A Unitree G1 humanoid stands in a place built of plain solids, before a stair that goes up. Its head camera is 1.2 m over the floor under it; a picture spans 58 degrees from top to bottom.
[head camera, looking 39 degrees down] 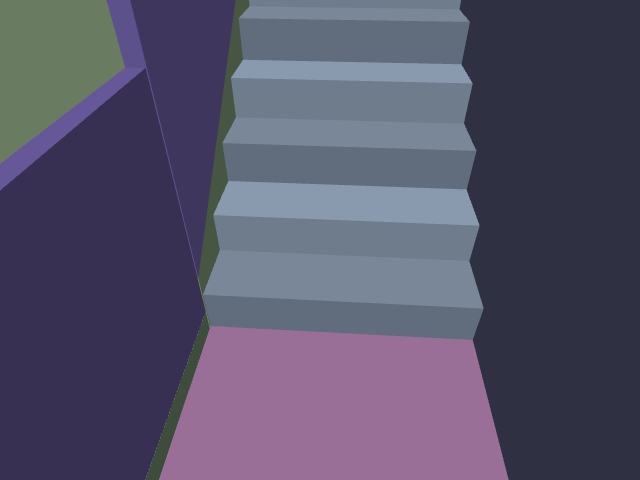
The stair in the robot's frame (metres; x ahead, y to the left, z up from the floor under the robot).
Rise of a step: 0.16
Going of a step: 0.23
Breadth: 0.92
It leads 4 degrees to the right of straight ahead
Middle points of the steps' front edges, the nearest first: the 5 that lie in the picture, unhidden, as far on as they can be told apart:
0.97 -0.07 0.16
1.19 -0.08 0.32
1.42 -0.10 0.48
1.65 -0.11 0.64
1.88 -0.13 0.80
